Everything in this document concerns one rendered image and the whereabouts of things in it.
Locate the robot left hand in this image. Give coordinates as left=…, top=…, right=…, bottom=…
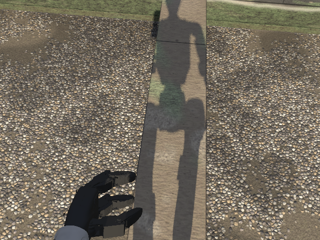
left=63, top=170, right=143, bottom=240

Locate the robot left forearm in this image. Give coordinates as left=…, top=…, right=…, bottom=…
left=54, top=225, right=89, bottom=240

